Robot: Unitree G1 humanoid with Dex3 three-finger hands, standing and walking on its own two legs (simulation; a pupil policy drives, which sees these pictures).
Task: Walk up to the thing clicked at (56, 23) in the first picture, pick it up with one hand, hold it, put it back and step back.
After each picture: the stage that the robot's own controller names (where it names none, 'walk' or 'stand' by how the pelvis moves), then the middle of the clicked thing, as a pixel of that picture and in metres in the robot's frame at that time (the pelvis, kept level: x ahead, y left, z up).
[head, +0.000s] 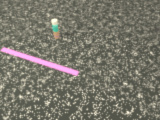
stand; (55, 29) +1.57 +0.35 -0.65
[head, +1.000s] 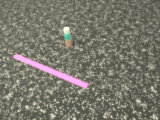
walk; (67, 37) +1.46 +0.30 -0.65
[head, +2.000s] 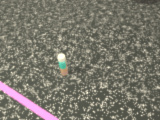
walk; (62, 65) +0.96 +0.28 -0.65
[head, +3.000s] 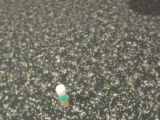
walk; (62, 96) +0.66 +0.24 -0.64
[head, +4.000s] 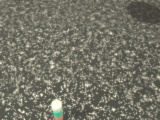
stand; (57, 111) +0.49 +0.18 -0.64
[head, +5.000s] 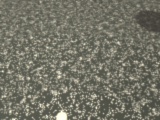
stand; out of the picture +0.45 +0.16 -0.65
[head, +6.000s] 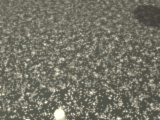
stand; out of the picture +0.45 +0.18 -0.66
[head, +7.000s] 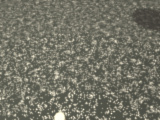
stand; out of the picture +0.45 +0.18 -0.66
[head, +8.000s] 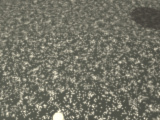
stand; out of the picture +0.44 +0.19 -0.66
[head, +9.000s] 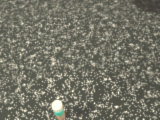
go down; (59, 110) +0.45 +0.19 -0.65
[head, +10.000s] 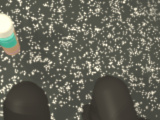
go down; (7, 38) +0.51 +0.26 -0.24
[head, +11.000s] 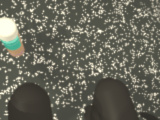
close in; (12, 40) +0.50 +0.26 -0.26
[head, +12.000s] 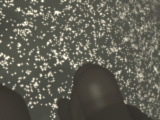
close in; out of the picture +0.48 +0.31 -0.17
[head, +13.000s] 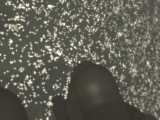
lift; out of the picture +0.46 +0.31 -0.16
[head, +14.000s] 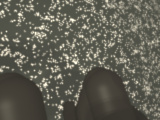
lift; out of the picture +0.37 +0.25 -0.14
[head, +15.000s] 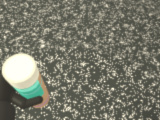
lift; (31, 86) +0.32 +0.17 +0.04
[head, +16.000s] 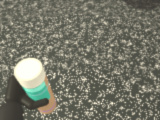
hold; (39, 90) +0.32 +0.15 +0.02
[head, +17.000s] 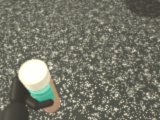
hold; (44, 90) +0.31 +0.14 +0.04
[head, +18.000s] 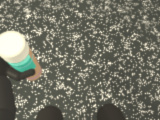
crouch; (24, 61) +0.41 +0.19 -0.03
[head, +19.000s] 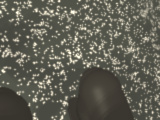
lower; out of the picture +0.46 +0.27 -0.14
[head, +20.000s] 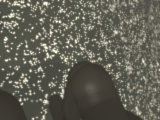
lower; out of the picture +0.45 +0.31 -0.17
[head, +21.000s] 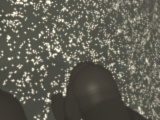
lower; out of the picture +0.45 +0.32 -0.17
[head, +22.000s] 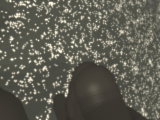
lower; out of the picture +0.45 +0.32 -0.16
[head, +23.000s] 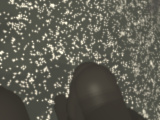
loosen; out of the picture +0.44 +0.30 -0.16
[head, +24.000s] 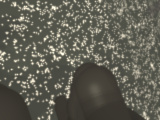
open; out of the picture +0.45 +0.29 -0.17
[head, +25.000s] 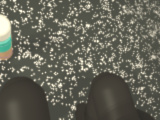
stand; (0, 41) +0.46 +0.26 -0.20
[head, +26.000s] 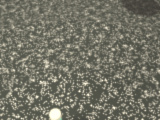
stand; out of the picture +0.42 +0.16 -0.57
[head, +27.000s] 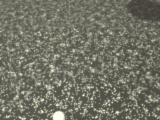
stand; out of the picture +0.42 +0.17 -0.60
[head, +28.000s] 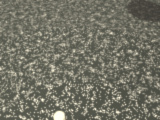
stand; out of the picture +0.42 +0.17 -0.60
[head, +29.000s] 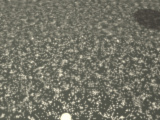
stand; out of the picture +0.45 +0.15 -0.65
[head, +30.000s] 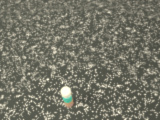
walk; (67, 97) +0.53 +0.16 -0.63
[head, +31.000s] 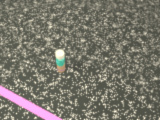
walk; (60, 61) +0.82 +0.17 -0.62
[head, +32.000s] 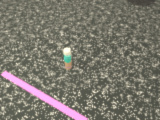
stand; (67, 59) +1.08 +0.18 -0.64
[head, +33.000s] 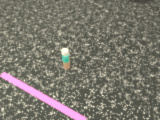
stand; (65, 59) +1.07 +0.19 -0.66
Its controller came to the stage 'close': yes
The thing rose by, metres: 0.68
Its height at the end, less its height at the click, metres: +0.00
